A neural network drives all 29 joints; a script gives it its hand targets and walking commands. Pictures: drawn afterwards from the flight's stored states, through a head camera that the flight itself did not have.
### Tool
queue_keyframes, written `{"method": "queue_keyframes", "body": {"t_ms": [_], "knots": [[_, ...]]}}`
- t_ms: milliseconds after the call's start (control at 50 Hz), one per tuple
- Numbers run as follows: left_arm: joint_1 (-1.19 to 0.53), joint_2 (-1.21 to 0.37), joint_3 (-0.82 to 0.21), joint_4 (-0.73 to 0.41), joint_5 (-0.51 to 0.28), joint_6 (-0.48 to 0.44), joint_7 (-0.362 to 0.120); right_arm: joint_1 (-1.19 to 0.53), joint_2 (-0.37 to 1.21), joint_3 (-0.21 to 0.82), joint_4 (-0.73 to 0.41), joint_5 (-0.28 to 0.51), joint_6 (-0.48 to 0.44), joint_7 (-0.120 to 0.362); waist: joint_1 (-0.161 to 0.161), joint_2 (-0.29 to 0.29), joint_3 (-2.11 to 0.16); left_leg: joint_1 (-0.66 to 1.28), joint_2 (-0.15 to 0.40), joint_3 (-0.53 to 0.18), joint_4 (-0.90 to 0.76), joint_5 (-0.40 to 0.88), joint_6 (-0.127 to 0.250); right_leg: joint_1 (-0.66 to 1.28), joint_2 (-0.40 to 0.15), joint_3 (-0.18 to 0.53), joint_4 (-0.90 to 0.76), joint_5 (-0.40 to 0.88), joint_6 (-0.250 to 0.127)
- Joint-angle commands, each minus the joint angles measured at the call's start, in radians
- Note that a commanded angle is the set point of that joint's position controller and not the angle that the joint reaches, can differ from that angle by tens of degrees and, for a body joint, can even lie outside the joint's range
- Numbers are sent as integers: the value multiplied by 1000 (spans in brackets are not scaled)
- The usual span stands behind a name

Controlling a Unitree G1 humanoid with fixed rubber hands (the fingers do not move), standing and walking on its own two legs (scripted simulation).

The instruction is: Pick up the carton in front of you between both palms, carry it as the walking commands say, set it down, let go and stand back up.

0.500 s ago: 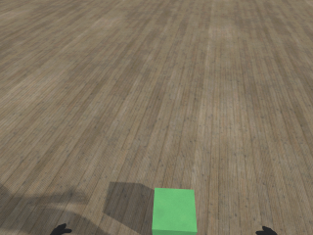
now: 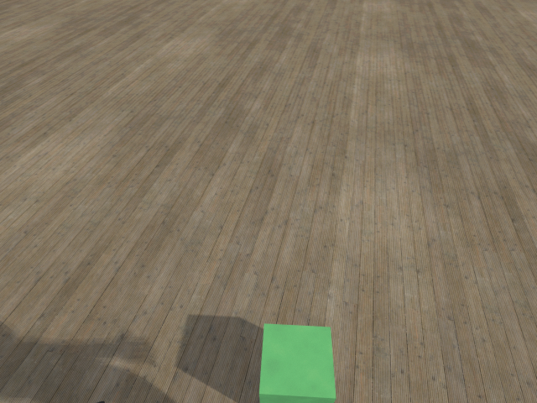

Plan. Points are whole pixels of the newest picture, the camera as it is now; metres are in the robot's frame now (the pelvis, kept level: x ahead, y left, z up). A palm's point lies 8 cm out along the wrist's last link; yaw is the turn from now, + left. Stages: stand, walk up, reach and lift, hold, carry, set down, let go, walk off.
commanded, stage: stand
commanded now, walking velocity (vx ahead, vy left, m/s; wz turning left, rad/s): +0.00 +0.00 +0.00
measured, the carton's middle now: (295, 372) +0.41 -0.06 -0.65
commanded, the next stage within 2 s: none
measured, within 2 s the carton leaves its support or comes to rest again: neither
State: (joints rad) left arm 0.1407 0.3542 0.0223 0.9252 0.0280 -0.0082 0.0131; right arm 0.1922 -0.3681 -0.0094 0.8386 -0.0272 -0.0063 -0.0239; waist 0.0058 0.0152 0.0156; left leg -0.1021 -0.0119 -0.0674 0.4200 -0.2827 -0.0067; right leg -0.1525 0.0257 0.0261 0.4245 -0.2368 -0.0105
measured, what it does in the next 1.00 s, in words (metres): stands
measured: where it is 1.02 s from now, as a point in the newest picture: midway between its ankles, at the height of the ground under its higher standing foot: outside the picture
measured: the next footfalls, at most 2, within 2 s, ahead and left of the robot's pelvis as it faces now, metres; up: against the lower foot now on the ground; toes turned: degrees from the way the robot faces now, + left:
none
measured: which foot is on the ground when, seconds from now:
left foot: down 0.00-1.00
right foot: down 0.00-1.00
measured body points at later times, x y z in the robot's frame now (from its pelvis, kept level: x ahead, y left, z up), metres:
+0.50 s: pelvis -0.01 +0.00 +0.00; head -0.02 +0.00 +0.45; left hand +0.09 +0.31 -0.11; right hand +0.09 -0.31 -0.11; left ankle -0.03 +0.13 -0.74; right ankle +0.00 -0.11 -0.74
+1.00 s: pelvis -0.02 +0.00 +0.00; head -0.02 +0.00 +0.45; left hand +0.09 +0.32 -0.11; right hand +0.08 -0.31 -0.11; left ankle -0.03 +0.13 -0.74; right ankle +0.00 -0.11 -0.74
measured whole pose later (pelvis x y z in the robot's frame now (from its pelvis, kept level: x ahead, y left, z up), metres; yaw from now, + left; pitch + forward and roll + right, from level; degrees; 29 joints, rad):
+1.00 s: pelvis -0.02 +0.00 +0.00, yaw -1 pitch -2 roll +0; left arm 0.11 0.39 0.00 1.06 0.01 -0.01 0.01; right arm 0.14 -0.40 0.01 1.00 -0.01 -0.01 -0.01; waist 0.01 0.01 0.03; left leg -0.08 -0.01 -0.05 0.34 -0.22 -0.01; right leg -0.14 0.02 0.04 0.35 -0.17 -0.01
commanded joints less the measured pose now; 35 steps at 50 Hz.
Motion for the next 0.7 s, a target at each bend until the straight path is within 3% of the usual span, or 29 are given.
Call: {"method": "queue_keyframes", "body": {"t_ms": [0, 680], "knots": [[-41, 163, 31, -37, -2, -12, 3, -29, -157, -33, -38, 2, -13, -3, 0, -10, -20, -51, 95, -68, -70, 200, 14, 38, -110, 98, -64, 198, -11], [-60, 200, 9, 74, -12, -13, -2, -64, -188, -17, 98, 12, -17, 5, 0, -13, -11, -30, 109, -72, -124, 166, 19, 33, -124, 120, -114, 166, -14]]}}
